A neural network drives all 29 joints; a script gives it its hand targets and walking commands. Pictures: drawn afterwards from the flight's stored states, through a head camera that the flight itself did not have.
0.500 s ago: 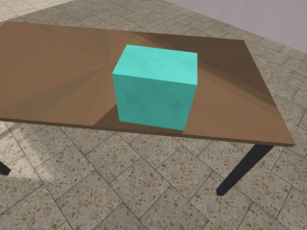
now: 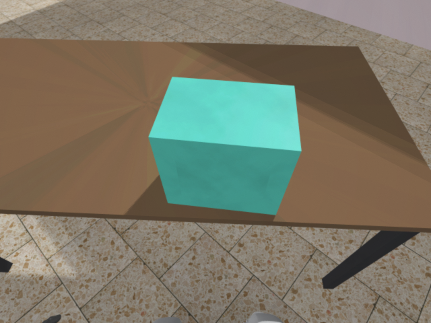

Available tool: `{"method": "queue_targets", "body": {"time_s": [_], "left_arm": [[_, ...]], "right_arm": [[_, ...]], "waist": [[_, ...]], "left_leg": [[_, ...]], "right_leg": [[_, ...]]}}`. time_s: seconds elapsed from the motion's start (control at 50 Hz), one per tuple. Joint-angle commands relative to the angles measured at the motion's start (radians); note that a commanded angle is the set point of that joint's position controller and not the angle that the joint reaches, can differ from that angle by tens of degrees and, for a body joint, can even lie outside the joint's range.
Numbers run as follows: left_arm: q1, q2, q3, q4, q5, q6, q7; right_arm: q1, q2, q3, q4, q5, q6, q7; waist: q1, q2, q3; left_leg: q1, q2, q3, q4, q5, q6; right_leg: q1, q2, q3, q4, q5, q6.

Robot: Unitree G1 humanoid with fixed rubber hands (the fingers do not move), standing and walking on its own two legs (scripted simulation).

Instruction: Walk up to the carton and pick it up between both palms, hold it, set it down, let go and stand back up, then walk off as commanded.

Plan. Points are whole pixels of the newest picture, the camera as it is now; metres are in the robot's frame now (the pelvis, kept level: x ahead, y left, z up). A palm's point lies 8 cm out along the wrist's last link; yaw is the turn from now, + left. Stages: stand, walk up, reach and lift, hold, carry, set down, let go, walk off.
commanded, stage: walk up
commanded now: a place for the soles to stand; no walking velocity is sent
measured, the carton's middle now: (226, 148) +0.44 -0.01 +0.05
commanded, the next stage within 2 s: reach and lift in 1.28 s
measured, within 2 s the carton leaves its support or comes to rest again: neither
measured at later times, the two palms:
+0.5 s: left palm (60, 293) +0.18 +0.31 -0.08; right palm out of the picture +0.15 -0.32 -0.08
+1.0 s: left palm (55, 318) +0.14 +0.30 -0.08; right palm out of the picture +0.11 -0.32 -0.09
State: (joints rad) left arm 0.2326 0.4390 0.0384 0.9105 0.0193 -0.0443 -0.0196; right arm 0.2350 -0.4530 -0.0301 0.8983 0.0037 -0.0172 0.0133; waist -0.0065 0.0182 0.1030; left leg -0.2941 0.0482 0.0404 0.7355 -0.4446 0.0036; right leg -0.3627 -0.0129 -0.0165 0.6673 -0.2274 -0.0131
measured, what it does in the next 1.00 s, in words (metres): stands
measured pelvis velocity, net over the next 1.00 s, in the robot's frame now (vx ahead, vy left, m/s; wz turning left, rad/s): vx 0.04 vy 0.00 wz -0.04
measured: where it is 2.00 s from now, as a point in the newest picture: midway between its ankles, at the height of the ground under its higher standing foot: outside the picture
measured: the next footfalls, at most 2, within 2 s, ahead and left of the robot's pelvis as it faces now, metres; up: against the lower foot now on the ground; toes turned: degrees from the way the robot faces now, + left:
none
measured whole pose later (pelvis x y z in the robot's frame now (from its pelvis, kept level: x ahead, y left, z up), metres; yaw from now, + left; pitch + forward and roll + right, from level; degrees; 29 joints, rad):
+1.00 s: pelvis +0.04 +0.00 +0.03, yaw -2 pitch -2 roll +0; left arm 0.05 0.37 0.01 1.17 -0.01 0.00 -0.01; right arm 0.08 -0.40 0.01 1.16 0.00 -0.03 0.00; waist 0.00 0.01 0.07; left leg -0.05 0.04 0.06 0.28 -0.20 -0.03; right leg -0.15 0.00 0.01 0.32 -0.14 0.00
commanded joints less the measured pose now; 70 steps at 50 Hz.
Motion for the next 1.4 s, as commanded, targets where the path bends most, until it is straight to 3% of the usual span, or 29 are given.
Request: {"method": "queue_targets", "body": {"time_s": [0.0,0.04,0.06,0.08,0.1,0.16,0.24,0.26,0.4,0.44,0.48,0.52,0.58,0.62,0.68,0.88,0.9,0.96,1.02,1.06,1.08,1.14,1.2,1.26,1.28,1.32,1.34,1.36,1.38], "left_arm": [[-0.045,0.268,0.063,-0.049,-0.014,-0.013,0.021],[-0.127,0.221,0.041,-0.060,-0.017,0.006,0.019],[-0.112,0.184,0.025,-0.036,-0.022,0.015,0.018],[-0.106,0.157,0.015,-0.021,-0.022,0.021,0.012],[-0.095,0.158,0.021,-0.005,-0.033,0.023,0.011],[-0.145,0.178,0.019,0.048,-0.026,0.005,0.015],[-0.169,0.158,0.009,0.072,-0.041,0.006,0.024],[-0.198,0.154,0.009,0.086,-0.037,0.010,0.026],[-0.242,0.139,-0.003,0.143,-0.032,0.021,0.023],[-0.265,0.144,0.001,0.148,-0.033,0.015,0.018],[-0.259,0.162,0.003,0.171,-0.026,0.014,0.018],[-0.243,0.135,-0.005,0.175,-0.035,0.021,0.016],[-0.270,0.126,-0.001,0.192,-0.031,0.022,0.019],[-0.264,0.132,-0.004,0.196,-0.030,0.021,0.014],[-0.270,0.117,0.002,0.196,-0.021,0.017,0.018],[-0.226,0.112,0.004,0.203,-0.026,0.022,0.015],[-0.236,0.134,0.005,0.206,-0.024,0.024,0.015],[-0.223,0.122,0.005,0.206,-0.026,0.031,0.018],[-0.222,0.130,0.011,0.197,-0.023,0.036,0.011],[-0.223,0.111,0.014,0.196,-0.025,0.036,0.013],[-0.216,0.111,0.006,0.194,-0.027,0.039,0.012],[-0.222,0.112,-0.003,0.198,-0.018,0.036,0.009],[-0.239,0.119,0.008,0.192,-0.014,0.033,0.010],[-0.223,0.114,0.005,0.193,-0.021,0.031,0.008],[-0.574,0.088,0.028,-0.158,-0.020,0.234,0.051],[-0.410,0.052,0.009,-0.346,-0.017,0.480,0.044],[-0.370,0.055,0.020,-0.415,0.009,0.556,0.023],[-0.356,0.039,0.040,-0.467,0.034,0.585,0.019],[-0.314,0.075,0.077,-0.479,0.073,0.612,0.010]], "right_arm": [[-0.012,-0.149,-0.030,-0.032,0.011,-0.003,-0.019],[0.075,-0.143,-0.035,0.040,0.006,-0.013,-0.028],[0.031,-0.157,-0.035,0.050,-0.013,-0.022,-0.026],[-0.001,-0.195,-0.038,0.037,-0.018,-0.037,-0.026],[-0.093,-0.211,-0.036,0.031,-0.007,-0.046,-0.021],[-0.075,-0.175,-0.013,0.086,0.003,-0.041,-0.025],[-0.124,-0.167,-0.012,0.108,0.003,-0.040,-0.029],[-0.104,-0.151,-0.014,0.122,0.005,-0.038,-0.027],[-0.187,-0.146,-0.008,0.157,-0.003,-0.022,-0.022],[-0.196,-0.147,0.001,0.170,-0.006,-0.025,-0.020],[-0.206,-0.141,0.000,0.180,-0.003,-0.025,-0.022],[-0.228,-0.164,-0.002,0.185,-0.007,-0.026,-0.020],[-0.203,-0.148,0.000,0.203,-0.012,-0.026,-0.020],[-0.204,-0.136,0.002,0.206,-0.014,-0.022,-0.021],[-0.221,-0.143,-0.004,0.189,-0.007,-0.022,-0.014],[-0.199,-0.135,0.008,0.211,-0.002,-0.030,-0.024],[-0.171,-0.136,0.013,0.218,0.006,-0.027,-0.024],[-0.191,-0.140,0.004,0.216,-0.012,-0.029,-0.025],[-0.188,-0.121,0.009,0.218,-0.006,-0.027,-0.029],[-0.193,-0.136,-0.003,0.205,-0.009,-0.027,-0.030],[-0.186,-0.127,0.007,0.209,-0.004,-0.027,-0.029],[-0.199,-0.138,0.004,0.218,-0.009,-0.024,-0.029],[-0.163,-0.126,0.007,0.218,-0.005,-0.027,-0.026],[-0.162,-0.138,0.005,0.201,-0.009,-0.029,-0.027],[-0.513,0.032,-0.096,0.019,-0.117,-0.141,0.016],[-0.412,-0.041,-0.133,-0.005,-0.101,-0.081,0.065],[-0.357,-0.051,-0.139,-0.055,-0.103,-0.049,0.068],[-0.314,-0.066,-0.129,-0.088,-0.069,-0.031,0.066],[-0.271,-0.086,-0.128,-0.101,-0.051,-0.023,0.058]], "waist": [[0.010,-0.131,-0.107],[-0.029,-0.233,-0.103],[-0.019,-0.117,-0.055],[0.002,-0.011,-0.077],[0.042,0.003,-0.064],[0.017,-0.026,-0.125],[0.023,0.016,-0.201],[0.016,-0.038,-0.234],[0.012,0.006,-0.168],[0.009,0.025,-0.157],[0.015,-0.067,-0.183],[0.019,0.000,-0.176],[0.010,-0.051,-0.147],[0.012,0.019,-0.142],[0.004,-0.056,-0.124],[0.005,-0.001,-0.163],[-0.001,-0.066,-0.179],[0.005,0.006,-0.141],[0.014,-0.050,-0.106],[0.015,0.016,-0.136],[0.008,-0.048,-0.146],[0.012,-0.003,-0.121],[0.003,-0.060,-0.114],[-0.001,0.000,-0.152],[-0.023,-0.012,-0.021],[-0.033,-0.034,-0.033],[-0.020,-0.057,-0.084],[-0.026,-0.002,-0.145],[-0.015,-0.043,-0.199]], "left_leg": [[-0.081,0.000,-0.052,0.063,-0.122,0.022],[0.055,0.003,-0.026,-0.142,0.120,0.025],[0.090,0.021,-0.075,-0.256,0.188,0.033],[0.056,0.114,-0.213,-0.353,0.147,0.060],[0.011,0.160,-0.256,-0.348,0.180,0.097],[0.051,0.088,-0.106,-0.300,0.375,0.040],[0.161,0.089,-0.076,-0.294,0.628,0.037],[0.189,0.086,-0.087,-0.308,0.641,0.036],[0.197,0.093,-0.066,-0.398,0.407,0.032],[0.156,0.095,-0.066,-0.412,0.442,0.025],[0.196,0.097,-0.074,-0.427,0.481,0.015],[0.235,0.099,-0.058,-0.433,0.508,0.028],[0.230,0.099,-0.075,-0.460,0.425,0.023],[0.246,0.104,-0.077,-0.479,0.397,0.023],[0.234,0.101,-0.060,-0.481,0.342,0.024],[0.251,0.109,-0.061,-0.487,0.390,0.009],[0.246,0.100,-0.073,-0.493,0.394,0.014],[0.239,0.104,-0.063,-0.510,0.373,0.008],[0.237,0.107,-0.062,-0.503,0.358,0.011],[0.215,0.107,-0.064,-0.503,0.306,0.018],[0.237,0.114,-0.083,-0.517,0.281,0.022],[0.194,0.102,-0.051,-0.493,0.265,0.022],[0.218,0.098,-0.064,-0.513,0.281,0.013],[0.246,0.112,-0.060,-0.502,0.316,0.007],[-0.027,-0.025,0.081,-0.288,0.053,-0.041],[-0.050,-0.009,0.086,-0.223,0.036,-0.029],[-0.057,-0.002,0.101,-0.200,0.062,-0.022],[-0.027,-0.005,0.093,-0.191,0.123,-0.030],[0.000,-0.018,0.097,-0.158,0.208,-0.027]], "right_leg": [[0.127,-0.301,0.403,-0.279,0.045,-0.229],[0.025,-0.220,0.256,-0.229,0.041,-0.150],[-0.019,-0.182,0.202,-0.209,0.072,-0.099],[-0.005,-0.119,0.151,-0.151,0.018,-0.049],[0.075,-0.050,0.089,-0.119,-0.023,-0.023],[0.216,-0.104,0.122,-0.167,0.241,-0.034],[0.280,-0.122,0.105,-0.164,0.491,-0.050],[0.295,-0.118,0.084,-0.161,0.472,-0.047],[0.268,-0.122,0.107,-0.284,0.285,-0.030],[0.295,-0.124,0.123,-0.284,0.334,-0.033],[0.319,-0.125,0.097,-0.302,0.368,-0.015],[0.283,-0.113,0.096,-0.310,0.344,-0.012],[0.266,-0.112,0.100,-0.347,0.257,-0.017],[0.238,-0.109,0.101,-0.354,0.199,-0.013],[0.228,-0.100,0.112,-0.377,0.182,-0.007],[0.268,-0.113,0.112,-0.389,0.273,-0.013],[0.283,-0.101,0.111,-0.372,0.274,-0.016],[0.262,-0.106,0.115,-0.370,0.252,-0.012],[0.228,-0.104,0.121,-0.374,0.227,-0.016],[0.266,-0.102,0.120,-0.385,0.200,-0.017],[0.244,-0.088,0.113,-0.382,0.177,-0.014],[0.246,-0.099,0.134,-0.403,0.189,-0.017],[0.241,-0.097,0.137,-0.398,0.162,-0.013],[0.241,-0.099,0.138,-0.400,0.188,-0.010],[0.115,0.011,-0.092,-0.224,-0.125,-0.035],[0.127,0.004,-0.094,-0.107,-0.062,-0.038],[0.156,-0.006,-0.093,-0.083,-0.020,-0.045],[0.201,0.000,-0.085,-0.088,0.068,-0.043],[0.211,0.006,-0.086,-0.076,0.163,-0.033]]}}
